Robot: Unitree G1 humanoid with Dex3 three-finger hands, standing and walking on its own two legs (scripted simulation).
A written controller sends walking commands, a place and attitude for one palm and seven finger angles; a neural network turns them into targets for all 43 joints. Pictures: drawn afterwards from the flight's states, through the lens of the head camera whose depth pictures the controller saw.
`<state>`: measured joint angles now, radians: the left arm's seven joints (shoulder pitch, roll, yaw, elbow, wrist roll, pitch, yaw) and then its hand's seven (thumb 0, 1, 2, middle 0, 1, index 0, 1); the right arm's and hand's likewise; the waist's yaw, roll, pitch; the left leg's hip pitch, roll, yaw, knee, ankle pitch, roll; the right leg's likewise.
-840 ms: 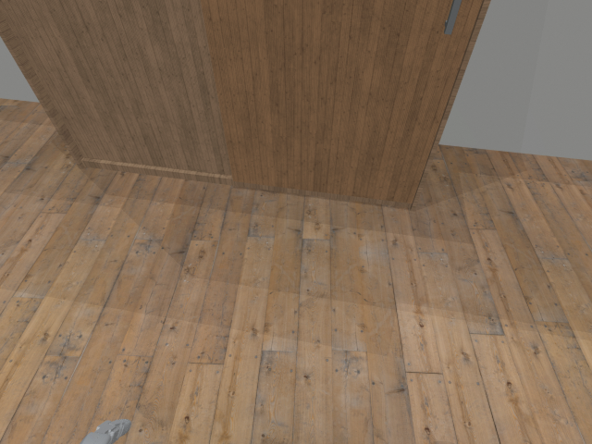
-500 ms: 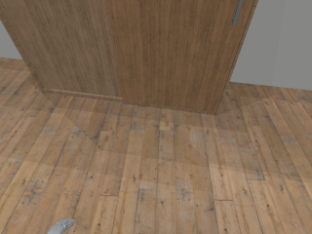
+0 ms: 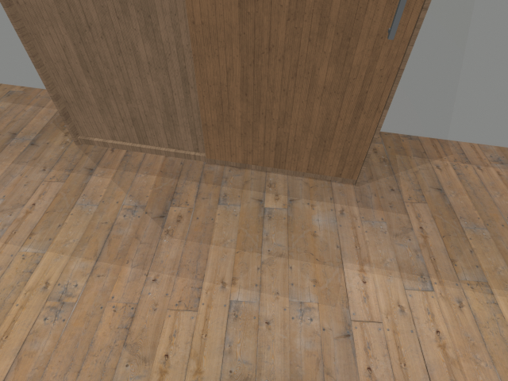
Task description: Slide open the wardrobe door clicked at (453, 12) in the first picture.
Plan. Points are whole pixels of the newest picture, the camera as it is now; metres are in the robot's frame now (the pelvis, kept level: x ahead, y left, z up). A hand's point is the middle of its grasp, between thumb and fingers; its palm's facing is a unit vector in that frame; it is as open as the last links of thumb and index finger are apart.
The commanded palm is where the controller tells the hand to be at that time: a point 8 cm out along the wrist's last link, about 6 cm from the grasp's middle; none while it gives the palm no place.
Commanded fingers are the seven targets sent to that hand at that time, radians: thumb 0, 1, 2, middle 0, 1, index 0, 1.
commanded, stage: look at it before walking up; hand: right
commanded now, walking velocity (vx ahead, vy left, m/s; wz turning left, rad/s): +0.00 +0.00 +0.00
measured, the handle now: (400, 4) +1.24 -0.42 +0.14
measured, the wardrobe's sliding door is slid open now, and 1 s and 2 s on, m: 0.00 0.00 0.00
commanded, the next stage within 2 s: walk to a spot facing it in 0.60 s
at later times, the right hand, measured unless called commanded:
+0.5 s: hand out of the picture +0.08 -0.24 -0.16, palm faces -0.04 +0.94 -0.33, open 7.4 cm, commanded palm none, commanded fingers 0.00 -0.90 -0.90 0.20 0.30 0.20 0.30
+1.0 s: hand out of the picture +0.04 -0.23 -0.19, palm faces +0.12 +0.97 -0.20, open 7.4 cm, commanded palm none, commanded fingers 0.00 -0.90 -0.90 0.20 0.30 0.20 0.30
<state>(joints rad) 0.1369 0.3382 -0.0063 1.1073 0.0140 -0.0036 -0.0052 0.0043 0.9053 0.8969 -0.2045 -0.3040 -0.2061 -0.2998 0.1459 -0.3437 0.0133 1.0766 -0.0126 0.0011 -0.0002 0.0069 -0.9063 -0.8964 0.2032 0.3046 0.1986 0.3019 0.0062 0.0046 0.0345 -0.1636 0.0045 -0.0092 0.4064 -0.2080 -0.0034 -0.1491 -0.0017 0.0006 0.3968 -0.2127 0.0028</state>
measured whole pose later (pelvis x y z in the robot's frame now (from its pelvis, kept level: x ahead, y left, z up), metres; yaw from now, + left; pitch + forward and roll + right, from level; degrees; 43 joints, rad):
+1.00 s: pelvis +0.05 -0.02 -0.01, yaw -8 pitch +0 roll +1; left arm 0.30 0.23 0.01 1.06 0.02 0.01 -0.03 0.00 0.91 0.90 -0.20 -0.30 -0.20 -0.30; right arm 0.29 -0.26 -0.02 1.04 -0.03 -0.01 0.01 0.00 -0.91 -0.90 0.20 0.30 0.20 0.30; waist 0.02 0.04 0.01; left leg -0.13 0.07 0.11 0.48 -0.34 -0.03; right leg -0.29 -0.04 -0.09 0.63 -0.39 -0.01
